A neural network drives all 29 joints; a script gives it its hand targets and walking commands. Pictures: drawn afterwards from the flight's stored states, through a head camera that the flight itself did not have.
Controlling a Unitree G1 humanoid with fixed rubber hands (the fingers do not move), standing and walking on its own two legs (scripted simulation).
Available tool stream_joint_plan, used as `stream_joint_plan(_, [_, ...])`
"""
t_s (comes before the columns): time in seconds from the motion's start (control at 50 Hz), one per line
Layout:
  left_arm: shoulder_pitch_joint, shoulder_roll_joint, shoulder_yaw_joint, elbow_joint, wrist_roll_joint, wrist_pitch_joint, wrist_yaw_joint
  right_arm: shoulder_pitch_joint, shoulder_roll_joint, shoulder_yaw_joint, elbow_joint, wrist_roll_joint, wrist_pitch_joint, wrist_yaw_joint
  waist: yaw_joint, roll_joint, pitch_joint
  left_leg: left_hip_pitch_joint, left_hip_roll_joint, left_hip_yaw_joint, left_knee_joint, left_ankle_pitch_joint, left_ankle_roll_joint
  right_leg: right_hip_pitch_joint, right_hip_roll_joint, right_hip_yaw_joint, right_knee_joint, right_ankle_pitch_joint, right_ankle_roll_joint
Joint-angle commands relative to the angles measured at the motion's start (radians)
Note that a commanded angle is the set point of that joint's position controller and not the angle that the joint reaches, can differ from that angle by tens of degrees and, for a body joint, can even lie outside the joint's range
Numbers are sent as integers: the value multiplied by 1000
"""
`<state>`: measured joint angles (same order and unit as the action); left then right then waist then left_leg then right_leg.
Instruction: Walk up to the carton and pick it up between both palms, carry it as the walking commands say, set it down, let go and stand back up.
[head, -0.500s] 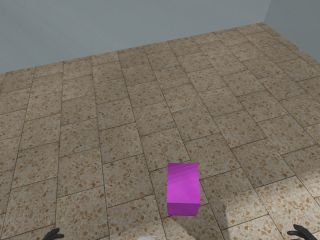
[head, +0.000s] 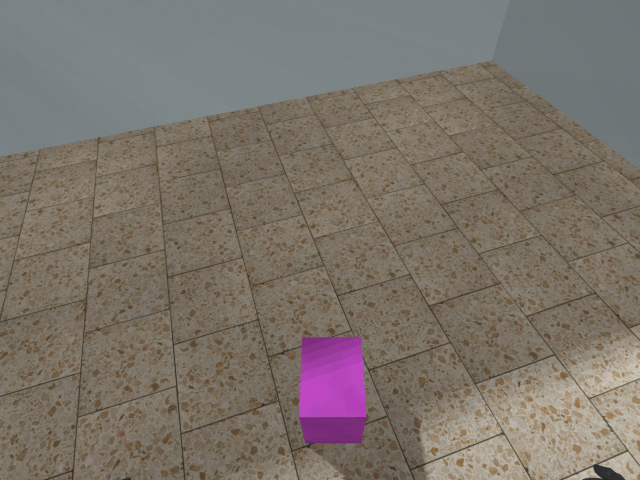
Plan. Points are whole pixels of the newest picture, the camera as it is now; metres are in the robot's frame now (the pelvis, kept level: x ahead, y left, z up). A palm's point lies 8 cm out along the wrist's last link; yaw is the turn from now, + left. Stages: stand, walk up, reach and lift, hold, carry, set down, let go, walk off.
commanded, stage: walk up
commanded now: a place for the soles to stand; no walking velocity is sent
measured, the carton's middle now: (332, 391) +0.45 +0.03 -0.64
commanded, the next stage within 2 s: reach and lift in 0.92 s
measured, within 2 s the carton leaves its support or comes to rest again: neither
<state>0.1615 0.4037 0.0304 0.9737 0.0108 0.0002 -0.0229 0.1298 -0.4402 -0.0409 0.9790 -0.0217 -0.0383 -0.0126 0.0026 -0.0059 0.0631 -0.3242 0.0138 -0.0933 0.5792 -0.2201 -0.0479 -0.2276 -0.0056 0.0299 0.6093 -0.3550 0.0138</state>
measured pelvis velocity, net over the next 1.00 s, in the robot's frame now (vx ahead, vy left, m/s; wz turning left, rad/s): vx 0.01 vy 0.01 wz -0.03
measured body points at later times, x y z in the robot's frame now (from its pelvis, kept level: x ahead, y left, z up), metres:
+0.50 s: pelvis +0.02 +0.01 +0.01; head +0.05 +0.01 +0.46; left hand +0.16 +0.32 -0.10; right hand +0.14 -0.32 -0.09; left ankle +0.05 +0.15 -0.73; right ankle -0.01 -0.13 -0.73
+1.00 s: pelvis +0.01 +0.01 +0.01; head +0.05 +0.01 +0.46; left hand +0.15 +0.33 -0.09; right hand +0.14 -0.31 -0.09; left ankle +0.05 +0.15 -0.73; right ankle -0.01 -0.13 -0.73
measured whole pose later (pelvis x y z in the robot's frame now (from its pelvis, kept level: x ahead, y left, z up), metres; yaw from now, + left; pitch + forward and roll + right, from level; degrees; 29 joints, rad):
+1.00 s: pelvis +0.01 +0.01 +0.01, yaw -2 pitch +0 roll +0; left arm 0.09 0.39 0.08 0.88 0.02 0.07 -0.03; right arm 0.07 -0.39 -0.10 0.92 -0.04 0.03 0.02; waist 0.01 0.00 0.08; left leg -0.26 0.02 -0.06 0.44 -0.18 -0.04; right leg -0.17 -0.02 0.06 0.45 -0.28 0.03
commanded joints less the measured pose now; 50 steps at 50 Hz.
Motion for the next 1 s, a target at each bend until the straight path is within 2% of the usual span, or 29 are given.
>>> stream_joint_plan(0.0, [-70,213,47,-33,-5,-12,12,-45,-162,-21,-29,0,-12,-6,1,-57,-45,89,49,-40,-66,104,72,-50,-109,121,-208,51,-75])
stream_joint_plan(0.08, [-92,206,43,-16,-14,-11,17,-41,-162,-15,-6,0,-17,-12,4,-35,-87,124,63,-29,-67,260,75,11,-107,99,-176,240,-73])
stream_joint_plan(0.18, [-127,189,37,-4,-17,-2,16,-61,-160,-10,9,0,-18,-15,8,-16,-122,150,83,-36,-101,309,80,57,-96,77,-173,282,-65])
stream_joint_plan(0.36, [-168,190,29,18,-14,1,13,-90,-153,-8,28,-1,-13,-11,-1,-11,-125,189,92,-25,-148,293,72,72,-98,72,-218,274,-56])
stream_joint_plan(0.42, [-167,188,26,30,-14,2,12,-109,-155,-7,34,0,-13,-9,1,20,-126,202,97,-22,-167,290,70,75,-99,72,-235,273,-52])
stream_joint_plan(0.9, [-128,181,21,68,-7,1,11,-129,-145,-10,68,1,-4,-4,-4,11,-95,216,95,-20,-230,193,60,66,-91,72,-296,210,-39])
stream_joint_plan(0.92, [-296,82,132,-283,27,24,-11,-249,-28,-145,-283,-20,50,48,28,46,8,131,-63,105,-158,10,2,-195,24,-67,-196,40,7])
stream_joint_plan(0.94, [-293,69,122,-511,28,84,-20,-209,-20,-124,-346,-37,97,66,14,67,21,134,-56,131,-148,-61,4,-201,36,-76,-224,-61,-17])
stream_joint_plan(0.96, [-283,77,126,-486,20,115,-30,-213,-23,-120,-365,-42,124,74,34,15,31,169,-58,131,-134,-94,20,-197,20,-72,-241,-87,-12])
stream_joint_plan(0.98, [-235,96,133,-463,36,149,-42,-190,-63,-138,-408,-49,156,78,26,-30,32,211,-70,150,-116,-72,10,-241,5,-82,-264,-92,-10])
